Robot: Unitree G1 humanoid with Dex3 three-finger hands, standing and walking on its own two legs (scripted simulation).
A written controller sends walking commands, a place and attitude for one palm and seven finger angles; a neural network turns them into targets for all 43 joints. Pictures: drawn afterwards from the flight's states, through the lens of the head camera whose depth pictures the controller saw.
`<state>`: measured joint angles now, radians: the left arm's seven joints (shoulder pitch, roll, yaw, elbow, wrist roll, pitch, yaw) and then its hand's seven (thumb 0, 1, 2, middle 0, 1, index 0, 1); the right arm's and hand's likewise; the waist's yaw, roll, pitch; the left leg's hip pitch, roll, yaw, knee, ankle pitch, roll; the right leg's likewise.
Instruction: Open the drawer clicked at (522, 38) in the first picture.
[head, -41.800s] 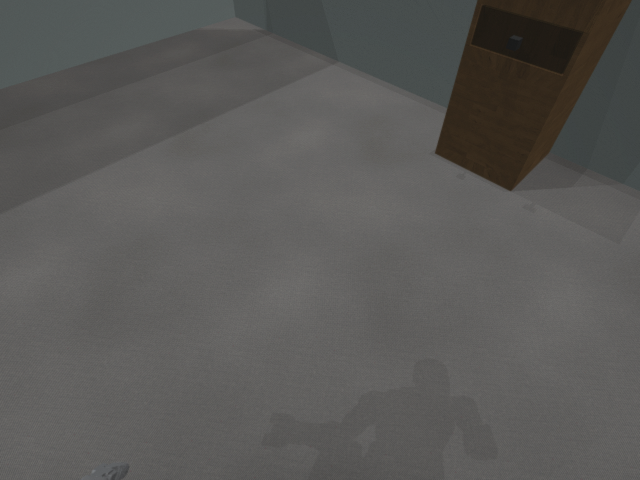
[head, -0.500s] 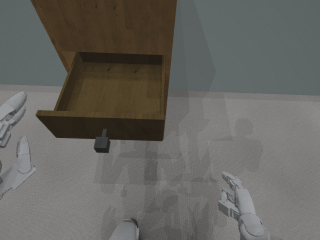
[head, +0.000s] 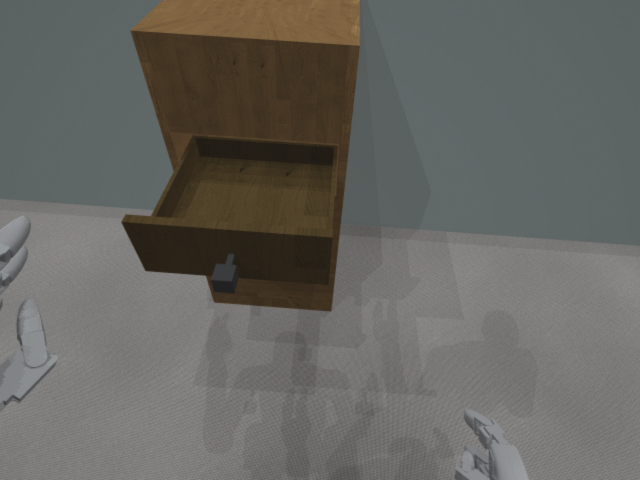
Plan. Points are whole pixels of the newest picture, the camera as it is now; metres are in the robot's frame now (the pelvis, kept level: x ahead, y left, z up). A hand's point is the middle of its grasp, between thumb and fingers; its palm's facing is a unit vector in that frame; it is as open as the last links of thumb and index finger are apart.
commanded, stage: stop stepping back and stand still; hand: left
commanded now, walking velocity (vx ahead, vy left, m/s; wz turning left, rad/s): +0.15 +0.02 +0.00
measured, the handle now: (227, 270) +0.50 +0.19 -0.12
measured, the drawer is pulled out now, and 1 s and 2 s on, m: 0.29 0.29 0.29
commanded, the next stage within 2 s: let the arm hang, fingers relaxed in 0.22 s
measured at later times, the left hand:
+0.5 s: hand (150, 452) +0.18 +0.23 -0.09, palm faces +0.10 -0.94 -0.32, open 7.4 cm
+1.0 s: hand out of the picture -0.02 +0.19 -0.17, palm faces +0.03 -0.98 -0.21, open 7.3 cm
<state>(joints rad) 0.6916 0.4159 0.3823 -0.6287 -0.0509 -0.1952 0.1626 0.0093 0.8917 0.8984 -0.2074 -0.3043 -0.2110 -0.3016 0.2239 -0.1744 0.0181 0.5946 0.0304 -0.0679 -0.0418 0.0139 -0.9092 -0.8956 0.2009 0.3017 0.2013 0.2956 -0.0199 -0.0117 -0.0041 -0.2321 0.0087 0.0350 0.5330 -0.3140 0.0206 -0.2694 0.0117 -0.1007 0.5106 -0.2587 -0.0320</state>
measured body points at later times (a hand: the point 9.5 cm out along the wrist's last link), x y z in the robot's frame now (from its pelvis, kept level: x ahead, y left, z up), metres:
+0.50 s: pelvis +0.01 +0.01 -0.01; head +0.02 +0.00 +0.44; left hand +0.17 +0.28 -0.07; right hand +0.13 -0.23 -0.13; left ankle -0.02 +0.11 -0.73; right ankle +0.01 -0.09 -0.73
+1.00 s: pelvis +0.01 +0.02 +0.01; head +0.03 +0.02 +0.46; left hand -0.02 +0.25 -0.15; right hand -0.03 -0.19 -0.15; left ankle -0.02 +0.11 -0.74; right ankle +0.01 -0.09 -0.74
